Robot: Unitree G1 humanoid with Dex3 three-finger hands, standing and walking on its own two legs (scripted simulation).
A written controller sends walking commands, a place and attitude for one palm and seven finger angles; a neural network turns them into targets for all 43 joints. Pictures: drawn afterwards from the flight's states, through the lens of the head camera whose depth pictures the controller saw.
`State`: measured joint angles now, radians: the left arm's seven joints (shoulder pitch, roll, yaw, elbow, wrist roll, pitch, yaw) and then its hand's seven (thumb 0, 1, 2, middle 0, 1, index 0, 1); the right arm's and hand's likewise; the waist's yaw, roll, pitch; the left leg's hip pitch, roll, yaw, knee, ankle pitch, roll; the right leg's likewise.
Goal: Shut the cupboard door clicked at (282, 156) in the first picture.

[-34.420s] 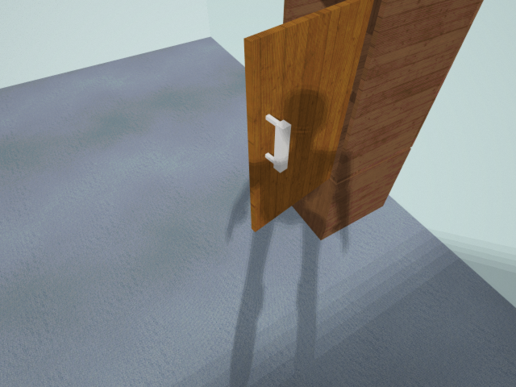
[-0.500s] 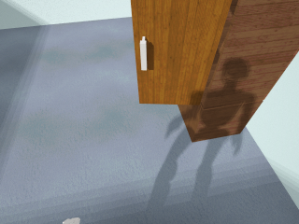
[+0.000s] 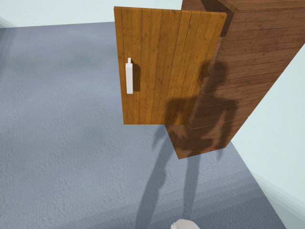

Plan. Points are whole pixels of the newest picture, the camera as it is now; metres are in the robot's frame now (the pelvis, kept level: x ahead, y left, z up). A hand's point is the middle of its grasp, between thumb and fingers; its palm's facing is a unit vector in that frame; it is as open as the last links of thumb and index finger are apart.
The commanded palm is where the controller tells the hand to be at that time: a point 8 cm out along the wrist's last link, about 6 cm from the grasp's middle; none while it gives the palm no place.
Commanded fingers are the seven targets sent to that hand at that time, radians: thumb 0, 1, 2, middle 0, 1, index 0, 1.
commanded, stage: take the last steps up to it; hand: left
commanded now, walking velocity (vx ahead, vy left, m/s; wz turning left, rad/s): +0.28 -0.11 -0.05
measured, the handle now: (129, 75) +0.64 +0.11 +0.00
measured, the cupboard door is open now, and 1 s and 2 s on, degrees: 77 77 77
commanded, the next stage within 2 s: come to a stop and stand still in 0.30 s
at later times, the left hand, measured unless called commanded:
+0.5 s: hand (125, 208) +0.21 +0.08 -0.18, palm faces +0.03 -0.98 -0.19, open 7.2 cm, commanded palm none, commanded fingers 0.00 0.90 0.90 -0.20 -0.30 -0.20 -0.30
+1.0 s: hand (118, 206) +0.22 +0.10 -0.17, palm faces +0.00 -0.96 -0.28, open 7.4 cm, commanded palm none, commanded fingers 0.00 0.90 0.90 -0.20 -0.30 -0.20 -0.30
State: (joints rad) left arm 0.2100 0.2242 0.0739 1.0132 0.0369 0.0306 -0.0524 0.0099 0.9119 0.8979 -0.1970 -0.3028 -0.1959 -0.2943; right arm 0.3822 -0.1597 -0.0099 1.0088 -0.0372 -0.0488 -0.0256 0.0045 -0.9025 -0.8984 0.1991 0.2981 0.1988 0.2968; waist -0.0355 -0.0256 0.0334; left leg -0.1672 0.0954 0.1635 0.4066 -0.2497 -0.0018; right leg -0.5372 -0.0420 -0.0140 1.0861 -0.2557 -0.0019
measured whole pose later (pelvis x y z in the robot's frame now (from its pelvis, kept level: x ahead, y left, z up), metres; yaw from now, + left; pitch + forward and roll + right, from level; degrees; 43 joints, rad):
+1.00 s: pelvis +0.19 -0.10 -0.01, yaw +0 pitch +0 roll +2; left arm 0.24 0.19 0.03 1.01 0.03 0.01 0.03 0.01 0.91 0.90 -0.20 -0.30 -0.20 -0.29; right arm 0.15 -0.21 -0.04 1.00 0.00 0.07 -0.02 0.01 -0.91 -0.90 0.20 0.30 0.20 0.30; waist 0.00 0.01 0.08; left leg -0.34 0.00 0.02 0.83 -0.47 -0.02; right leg -0.19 -0.02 -0.07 0.50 -0.32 -0.05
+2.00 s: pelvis +0.16 -0.04 -0.01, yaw -1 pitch -1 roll -1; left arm 0.29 0.13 -0.02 1.12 0.02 -0.03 0.03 0.01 0.91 0.90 -0.20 -0.30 -0.20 -0.29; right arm 0.30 -0.16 0.01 1.06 -0.01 -0.02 -0.02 0.01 -0.92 -0.90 0.20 0.30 0.20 0.30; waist -0.01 0.02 0.04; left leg -0.21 -0.02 0.06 0.51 -0.28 0.05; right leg -0.20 -0.06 -0.05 0.48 -0.26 0.04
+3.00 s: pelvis +0.11 -0.09 -0.12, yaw +2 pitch +13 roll -2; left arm 0.45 0.21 0.17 -0.07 -0.31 -0.60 -0.27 0.02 0.90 0.90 -0.56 -0.69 -0.55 -0.69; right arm 0.15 -0.26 -0.02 0.54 0.01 -0.31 -0.06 0.01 -0.90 -0.90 0.20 0.30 0.20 0.30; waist 0.06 0.01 -0.11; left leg -0.97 0.04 -0.07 1.27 -0.53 -0.03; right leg -0.92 -0.03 -0.14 1.24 -0.54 -0.05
